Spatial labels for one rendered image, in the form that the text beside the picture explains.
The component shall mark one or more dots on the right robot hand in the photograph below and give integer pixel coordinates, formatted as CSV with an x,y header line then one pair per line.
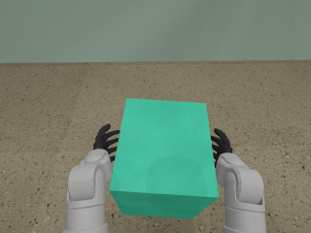
x,y
223,144

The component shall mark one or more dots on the right robot forearm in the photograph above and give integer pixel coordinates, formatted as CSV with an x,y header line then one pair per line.
x,y
244,195

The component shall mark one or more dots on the carton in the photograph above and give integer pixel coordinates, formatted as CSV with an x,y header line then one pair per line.
x,y
164,164

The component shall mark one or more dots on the left robot hand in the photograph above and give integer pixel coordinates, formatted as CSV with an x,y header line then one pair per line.
x,y
101,142

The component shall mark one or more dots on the left robot forearm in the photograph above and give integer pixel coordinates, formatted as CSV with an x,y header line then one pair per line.
x,y
86,194

